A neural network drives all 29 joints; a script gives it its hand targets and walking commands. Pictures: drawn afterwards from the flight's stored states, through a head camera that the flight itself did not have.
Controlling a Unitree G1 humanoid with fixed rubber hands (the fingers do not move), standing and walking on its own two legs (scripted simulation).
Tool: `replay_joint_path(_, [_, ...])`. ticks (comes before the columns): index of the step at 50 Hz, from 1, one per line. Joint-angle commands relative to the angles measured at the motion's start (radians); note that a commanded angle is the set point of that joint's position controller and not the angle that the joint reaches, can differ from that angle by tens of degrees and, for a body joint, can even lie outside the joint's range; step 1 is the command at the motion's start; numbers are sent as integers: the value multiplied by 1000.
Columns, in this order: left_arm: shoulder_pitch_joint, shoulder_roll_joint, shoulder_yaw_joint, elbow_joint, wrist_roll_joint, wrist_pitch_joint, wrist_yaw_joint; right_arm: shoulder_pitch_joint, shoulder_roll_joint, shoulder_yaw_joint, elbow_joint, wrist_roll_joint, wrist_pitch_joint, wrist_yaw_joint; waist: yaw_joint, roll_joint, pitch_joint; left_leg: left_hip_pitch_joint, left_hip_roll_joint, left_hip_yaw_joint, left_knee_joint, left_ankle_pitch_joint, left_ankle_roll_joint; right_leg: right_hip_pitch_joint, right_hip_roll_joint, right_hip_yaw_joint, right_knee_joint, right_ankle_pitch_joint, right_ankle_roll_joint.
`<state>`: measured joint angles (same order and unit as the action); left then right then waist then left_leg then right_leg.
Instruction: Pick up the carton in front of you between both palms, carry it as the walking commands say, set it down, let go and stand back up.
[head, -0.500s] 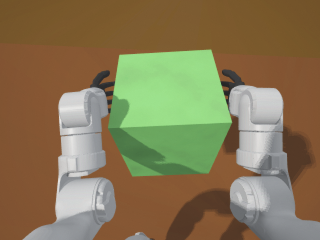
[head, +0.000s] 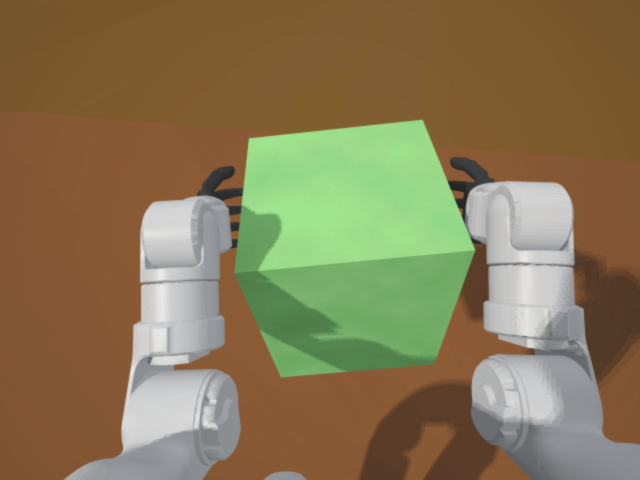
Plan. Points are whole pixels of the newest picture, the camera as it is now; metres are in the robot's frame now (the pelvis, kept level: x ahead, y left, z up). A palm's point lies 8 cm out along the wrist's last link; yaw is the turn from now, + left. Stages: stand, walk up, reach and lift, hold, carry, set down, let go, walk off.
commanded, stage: carry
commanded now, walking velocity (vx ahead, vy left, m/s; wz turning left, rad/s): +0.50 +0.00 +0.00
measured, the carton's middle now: (346, 257) +0.37 +0.02 +0.07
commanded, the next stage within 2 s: none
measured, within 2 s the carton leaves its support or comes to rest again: neither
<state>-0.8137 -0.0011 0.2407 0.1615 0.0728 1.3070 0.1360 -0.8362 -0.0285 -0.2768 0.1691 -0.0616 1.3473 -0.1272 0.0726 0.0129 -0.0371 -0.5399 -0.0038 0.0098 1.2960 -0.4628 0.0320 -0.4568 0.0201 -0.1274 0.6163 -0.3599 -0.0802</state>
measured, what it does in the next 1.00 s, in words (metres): climbs: left foot, then right foot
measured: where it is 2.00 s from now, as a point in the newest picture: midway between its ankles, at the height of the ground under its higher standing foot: (343, 354)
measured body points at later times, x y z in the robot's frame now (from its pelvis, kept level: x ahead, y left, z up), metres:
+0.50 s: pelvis +0.29 +0.04 +0.04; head +0.33 +0.05 +0.49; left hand +0.70 +0.16 +0.19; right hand +0.66 -0.14 +0.18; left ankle +0.29 +0.12 -0.70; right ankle +0.31 -0.08 -0.60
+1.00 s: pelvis +0.53 +0.01 +0.06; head +0.58 +0.02 +0.51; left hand +0.92 +0.19 +0.22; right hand +0.93 -0.11 +0.22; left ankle +0.61 +0.10 -0.66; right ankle +0.53 -0.07 -0.67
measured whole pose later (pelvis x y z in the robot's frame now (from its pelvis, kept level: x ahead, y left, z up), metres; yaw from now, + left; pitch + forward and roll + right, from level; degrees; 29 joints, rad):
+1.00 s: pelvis +0.53 +0.01 +0.06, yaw +1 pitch +4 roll +0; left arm -0.84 0.00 0.27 0.01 0.03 1.30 0.14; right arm -0.85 0.01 -0.29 0.00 -0.09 1.33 -0.13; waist 0.05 -0.02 0.03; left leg -0.48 -0.02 0.08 0.57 -0.25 0.03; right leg -0.37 -0.02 -0.12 0.62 -0.44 -0.05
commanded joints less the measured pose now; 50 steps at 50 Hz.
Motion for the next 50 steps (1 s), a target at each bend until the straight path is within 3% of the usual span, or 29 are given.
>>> replay_joint_path(1, [-910, -1165, -617, -205, -548, -18, -254, -755, 1066, 535, -128, 363, -46, 194, -15, -82, -500, -286, 39, -32, -6, 51, 12, 607, -281, 443, -190, 313, -145])
replay_joint_path(5, [-904, -1131, -623, -251, -573, -9, -253, -733, 1003, 536, -180, 319, -48, 158, -1, -109, -471, -294, 54, 16, -217, 70, -4, 576, -279, 352, -231, 291, -168])
replay_joint_path(9, [-820, -1078, -608, -175, -534, 7, -252, -691, 960, 551, -146, 301, -30, 155, 2, -157, -423, -95, 13, 111, -534, 162, -3, 490, -238, 209, -229, 399, -117])
replay_joint_path(11, [-786, -1065, -593, -115, -508, 12, -255, -683, 962, 557, -104, 306, -24, 168, -28, -164, -420, 77, -49, 194, -655, 179, 17, 442, -222, 140, -155, 540, -81])
replay_joint_path(12, [-775, -1064, -587, -86, -498, 13, -256, -671, 970, 556, -73, 310, -24, 177, -80, -138, -462, 272, -88, 249, -737, 224, 34, 381, -197, 67, -23, 662, -47])
replay_joint_path(13, [-771, -1062, -577, -58, -485, 14, -258, -648, 975, 547, -34, 318, -26, 185, -131, -82, -545, 541, -48, 180, -737, 226, 60, 258, -164, 18, 153, 641, 2])
replay_joint_path(14, [-766, -1056, -563, -37, -470, 16, -261, -636, 973, 538, -19, 325, -31, 193, -171, 97, -624, 744, 208, -280, -833, 16, 154, 21, -87, 13, 412, 331, 66])
replay_joint_path(15, [-781, -1071, -547, -26, -460, 16, -264, -664, 980, 533, -16, 331, -42, 200, -180, 347, -616, 894, 338, -682, -950, 200, 276, -278, 72, 72, 642, -163, 87])
replay_joint_path(16, [-787, -1082, -545, -22, -453, 12, -259, -697, 1020, 549, -48, 366, -38, 208, -157, 226, -577, 895, 364, -646, -893, 326, 294, -380, 17, 164, 804, -178, 55])
replay_joint_path(17, [-766, -1066, -535, -44, -430, 10, -250, -752, 1071, 582, -99, 410, -41, 217, -168, 106, -535, 830, 335, -553, -841, 473, 283, -414, -9, 165, 853, -147, 42])
replay_joint_path(18, [-766, -1072, -524, -51, -419, 8, -239, -823, 1104, 606, -159, 452, -46, 223, -160, 21, -505, 766, 310, -458, -829, 530, 244, -413, -36, 165, 817, -110, 37])
replay_joint_path(20, [-745, -1057, -505, -81, -386, 3, -216, -917, 1154, 646, -253, 516, -53, 230, -136, 31, -506, 697, 274, -354, -860, 438, 187, -365, -58, 164, 713, -64, 35])
replay_joint_path(25, [-711, -995, -510, -147, -332, 4, -169, -918, 1124, 659, -319, 556, -46, 232, -141, 89, -478, 668, 269, -251, -922, 373, 213, -384, -70, 102, 489, -63, 55])
replay_joint_path(27, [-686, -967, -518, -138, -316, 12, -164, -875, 1096, 653, -288, 542, -37, 233, -143, 111, -453, 619, 251, -171, -937, 410, 194, -303, -72, 76, 324, -6, 56])
replay_joint_path(30, [-655, -950, -526, -80, -315, 24, -175, -811, 1062, 637, -204, 505, -27, 237, -136, 139, -413, 570, 208, -41, -877, 655, 137, -132, 11, -47, 108, 46, 45])
replay_joint_path(31, [-649, -954, -528, -52, -322, 25, -183, -792, 1054, 628, -173, 490, -26, 239, -118, 141, -425, 553, 193, 5, -801, 825, 108, -27, 53, -91, 37, 81, 31])
replay_joint_path(32, [-640, -967, -528, -20, -331, 25, -191, -772, 1052, 619, -142, 477, -24, 240, -80, 126, -469, 504, 164, 76, -667, 972, 67, 161, 80, -124, -53, 171, 9])
replay_joint_path(33, [-629, -979, -523, 2, -340, 23, -200, -757, 1048, 611, -119, 463, -25, 241, -31, 112, -536, 405, 147, 98, -547, 888, 12, 377, 34, -60, -85, 224, -22])
replay_joint_path(34, [-620, -976, -514, 18, -347, 19, -210, -764, 1051, 603, -101, 455, -25, 244, 5, -37, -608, 181, 95, 101, -334, 486, -39, 613, -216, 295, -114, 370, -94])
replay_joint_path(35, [-648, -976, -503, 23, -353, 8, -215, -779, 1073, 588, -87, 442, -22, 246, 19, -321, -620, -97, -77, 81, -76, -76, -70, 783, -396, 654, -152, 798, -256])
replay_joint_path(36, [-657, -1007, -520, -8, -382, 6, -222, -786, 1083, 588, -80, 430, -27, 243, 7, -260, -596, -182, -40, -24, 62, -145, -41, 776, -384, 611, -122, 908, -271])
replay_joint_path(38, [-769, -1090, -561, -118, -452, -3, -234, -788, 1101, 571, -110, 417, -36, 228, 11, -97, -536, -251, 1, -35, 25, -76, -23, 704, -318, 439, -92, 879, -199])
replay_joint_path(40, [-851, -1141, -597, -207, -501, -10, -240, -772, 1094, 560, -153, 394, -43, 202, -22, -94, -538, -181, 26, -34, -146, -15, -23, 635, -281, 349, -129, 772, -137])
replay_joint_path(43, [-863, -1131, -617, -283, -529, -9, -241, -734, 1057, 558, -209, 355, -49, 170, -27, -126, -568, -30, -5, 30, -423, -21, -31, 560, -248, 241, -127, 777, -126])
replay_joint_path(45, [-843, -1101, -631, -307, -530, -4, -239, -716, 1025, 569, -248, 340, -48, 158, -24, -168, -587, 106, -26, 68, -588, 59, -30, 502, -235, 174, -109, 744, -110])
replay_joint_path(47, [-807, -1066, -638, -285, -519, 4, -238, -697, 995, 584, -251, 330, -41, 156, -39, -164, -592, 276, -37, 102, -774, 244, -21, 424, -215, 126, -57, 594, -81])
replay_joint_path(48, [-789, -1054, -642, -261, -512, 8, -240, -695, 982, 590, -240, 330, -36, 160, -54, -131, -594, 389, -13, 94, -859, 338, -6, 354, -188, 104, -11, 483, -50])
replay_joint_path(49, [-777, -1037, -642, -222, -501, 11, -243, -693, 975, 592, -217, 336, -30, 169, -65, -72, -605, 537, 95, -16, -875, 447, 15, 234, -178, 106, 31, 336, -12])
replay_joint_path(50, [-773, -1030, -639, -203, -492, 18, -244, -695, 957, 593, -190, 330, -28, 177, -71, 66, -665, 687, 278, -193, -754, 853, 109, 116, -118, 94, 62, 102, 47])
